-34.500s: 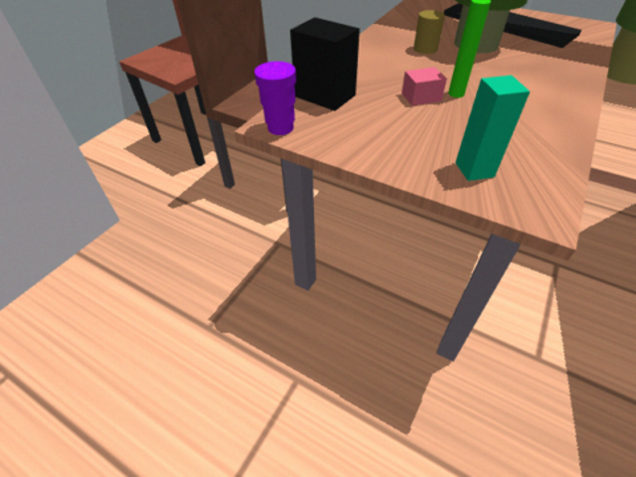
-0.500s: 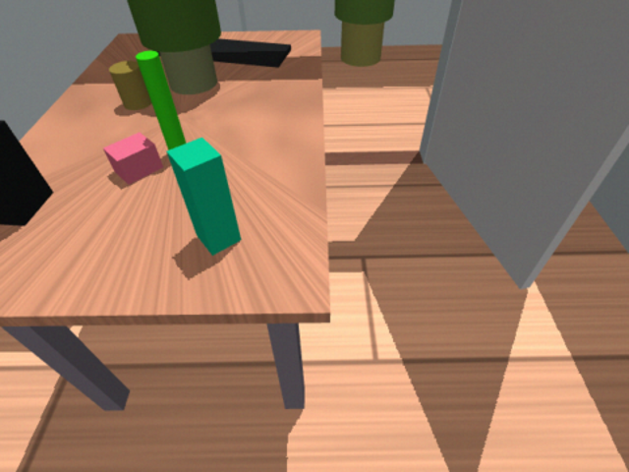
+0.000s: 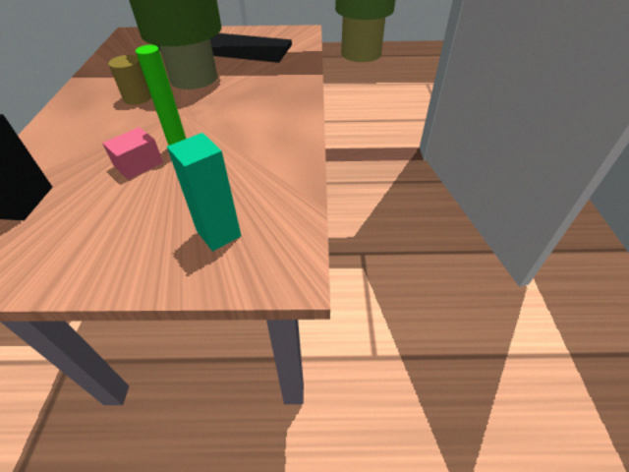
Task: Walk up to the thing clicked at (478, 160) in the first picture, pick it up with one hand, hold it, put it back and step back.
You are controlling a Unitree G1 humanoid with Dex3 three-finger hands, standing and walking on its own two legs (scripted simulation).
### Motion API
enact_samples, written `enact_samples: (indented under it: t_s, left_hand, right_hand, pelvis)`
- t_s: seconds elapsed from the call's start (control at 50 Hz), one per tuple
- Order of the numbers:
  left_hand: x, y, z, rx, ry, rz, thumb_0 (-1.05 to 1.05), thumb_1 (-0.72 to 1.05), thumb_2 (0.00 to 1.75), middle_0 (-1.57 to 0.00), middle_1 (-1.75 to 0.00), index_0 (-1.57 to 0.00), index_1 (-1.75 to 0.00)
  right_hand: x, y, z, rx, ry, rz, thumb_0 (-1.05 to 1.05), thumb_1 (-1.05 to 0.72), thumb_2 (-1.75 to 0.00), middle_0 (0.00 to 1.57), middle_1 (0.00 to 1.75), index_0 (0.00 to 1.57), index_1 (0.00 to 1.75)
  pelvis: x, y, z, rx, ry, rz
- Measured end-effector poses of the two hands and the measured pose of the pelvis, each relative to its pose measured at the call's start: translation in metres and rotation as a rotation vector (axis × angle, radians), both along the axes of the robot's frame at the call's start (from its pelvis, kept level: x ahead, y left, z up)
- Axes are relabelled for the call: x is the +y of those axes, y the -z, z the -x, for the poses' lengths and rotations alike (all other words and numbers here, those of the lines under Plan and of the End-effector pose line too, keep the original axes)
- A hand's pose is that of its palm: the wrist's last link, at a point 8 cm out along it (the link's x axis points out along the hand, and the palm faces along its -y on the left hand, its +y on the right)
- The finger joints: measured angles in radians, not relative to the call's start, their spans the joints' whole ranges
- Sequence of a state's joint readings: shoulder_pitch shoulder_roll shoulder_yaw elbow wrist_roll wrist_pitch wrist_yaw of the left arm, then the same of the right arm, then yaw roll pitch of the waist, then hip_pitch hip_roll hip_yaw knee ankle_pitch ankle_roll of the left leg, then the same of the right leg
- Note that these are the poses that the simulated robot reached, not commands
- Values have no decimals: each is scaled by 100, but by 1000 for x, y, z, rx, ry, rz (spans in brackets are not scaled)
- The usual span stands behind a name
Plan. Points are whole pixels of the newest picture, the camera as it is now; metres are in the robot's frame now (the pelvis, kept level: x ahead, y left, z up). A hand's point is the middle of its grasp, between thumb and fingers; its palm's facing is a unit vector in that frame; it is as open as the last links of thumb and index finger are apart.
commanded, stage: stand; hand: left
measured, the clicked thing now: (207, 195) +0.54 +0.20 +0.03
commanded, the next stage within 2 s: step back in 2.00 s
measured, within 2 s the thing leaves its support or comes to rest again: neither
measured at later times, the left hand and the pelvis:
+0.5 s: hand out of the picture +0.07 +0.25 -0.16, palm faces -0.03 -0.94 -0.35, open 7.4 cm; pelvis +0.00 +0.00 +0.00, yaw +0 degrees
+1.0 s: hand out of the picture +0.06 +0.25 -0.16, palm faces -0.03 -0.94 -0.35, open 7.3 cm; pelvis +0.00 +0.00 +0.00, yaw +0 degrees
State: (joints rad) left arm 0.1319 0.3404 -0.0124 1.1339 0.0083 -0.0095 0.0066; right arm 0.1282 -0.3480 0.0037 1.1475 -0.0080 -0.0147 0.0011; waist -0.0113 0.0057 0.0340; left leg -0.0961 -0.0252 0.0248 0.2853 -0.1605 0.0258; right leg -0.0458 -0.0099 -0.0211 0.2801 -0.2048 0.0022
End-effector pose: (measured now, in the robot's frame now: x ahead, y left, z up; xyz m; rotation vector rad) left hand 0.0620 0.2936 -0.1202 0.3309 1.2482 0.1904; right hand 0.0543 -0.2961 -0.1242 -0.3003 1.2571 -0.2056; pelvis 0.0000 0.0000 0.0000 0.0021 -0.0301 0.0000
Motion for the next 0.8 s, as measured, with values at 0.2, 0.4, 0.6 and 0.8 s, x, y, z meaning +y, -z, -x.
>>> enact_samples:
  t_s: [0.2,0.4,0.6,0.8]
  left_hand:
    - [1,-1,-3,-7,-1,-2,0,88,90,-20,-30,-21,-30]
    - [0,-1,-6,-17,1,-4,0,90,90,-20,-30,-21,-30]
    - [-1,0,-4,-21,-2,3,0,91,90,-20,-30,-21,-30]
    - [0,1,3,3,-7,4,0,91,90,-20,-30,-21,-30]
  right_hand:
    - [1,0,-5,-9,-5,-2,1,-91,-90,20,30,20,30]
    - [0,-1,-9,-18,-7,0,1,-91,-90,20,30,20,30]
    - [-2,-3,-8,-25,-5,5,1,-91,-90,20,30,20,30]
    - [-1,-1,-1,-4,-3,3,1,-91,-90,20,30,20,30]
  pelvis:
    - [-1,0,-1,-1,-1,-1]
    - [-1,0,-2,-3,-2,1]
    - [-1,0,0,-8,-2,1]
    - [-1,0,2,-4,-2,1]
